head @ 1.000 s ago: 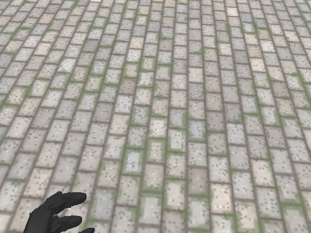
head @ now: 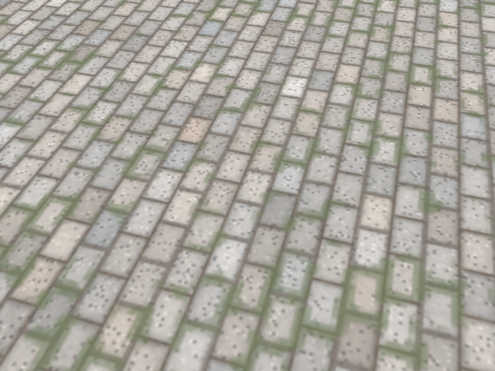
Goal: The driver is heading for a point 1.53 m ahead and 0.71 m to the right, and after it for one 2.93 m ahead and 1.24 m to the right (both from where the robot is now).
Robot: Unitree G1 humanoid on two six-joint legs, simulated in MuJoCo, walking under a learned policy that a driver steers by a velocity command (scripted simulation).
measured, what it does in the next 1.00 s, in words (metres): walks ahead, turning right: right foot, then left foot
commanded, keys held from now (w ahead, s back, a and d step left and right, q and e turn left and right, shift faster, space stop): e+shift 0.74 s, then shift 0.20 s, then q+shift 0.06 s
